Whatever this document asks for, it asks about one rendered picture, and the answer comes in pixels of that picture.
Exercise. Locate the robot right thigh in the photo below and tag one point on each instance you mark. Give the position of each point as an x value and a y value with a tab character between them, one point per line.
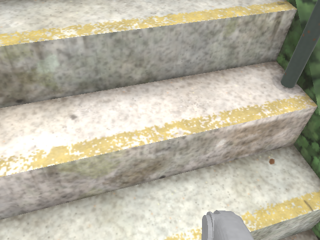
224	225

